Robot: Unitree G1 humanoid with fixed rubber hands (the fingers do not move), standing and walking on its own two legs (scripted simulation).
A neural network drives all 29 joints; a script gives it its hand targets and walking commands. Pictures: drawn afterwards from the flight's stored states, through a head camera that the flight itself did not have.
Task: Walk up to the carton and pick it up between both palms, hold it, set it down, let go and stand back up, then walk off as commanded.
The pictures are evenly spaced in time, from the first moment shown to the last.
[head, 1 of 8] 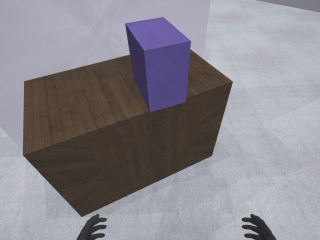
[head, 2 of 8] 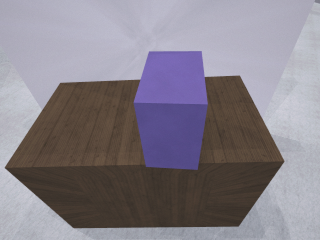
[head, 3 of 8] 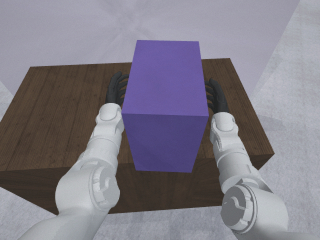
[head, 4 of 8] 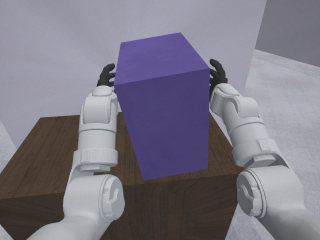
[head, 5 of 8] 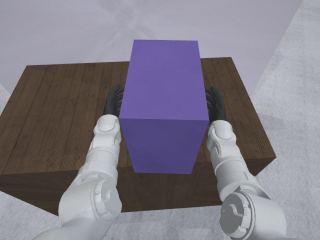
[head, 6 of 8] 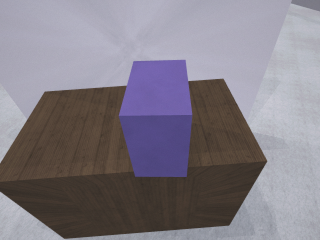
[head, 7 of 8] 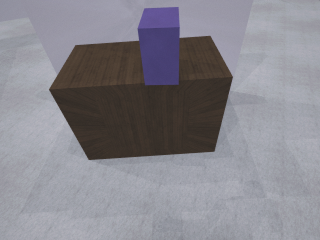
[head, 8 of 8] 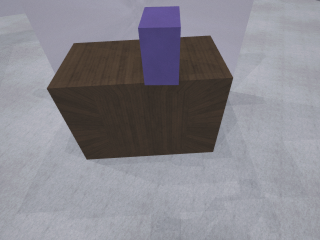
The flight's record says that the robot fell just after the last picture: no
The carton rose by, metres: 0.22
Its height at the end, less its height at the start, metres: +0.00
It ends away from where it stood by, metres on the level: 0.01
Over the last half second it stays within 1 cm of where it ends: yes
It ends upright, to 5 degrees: yes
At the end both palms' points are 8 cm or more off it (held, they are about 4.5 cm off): yes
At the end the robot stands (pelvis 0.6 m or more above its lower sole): yes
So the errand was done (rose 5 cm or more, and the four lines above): yes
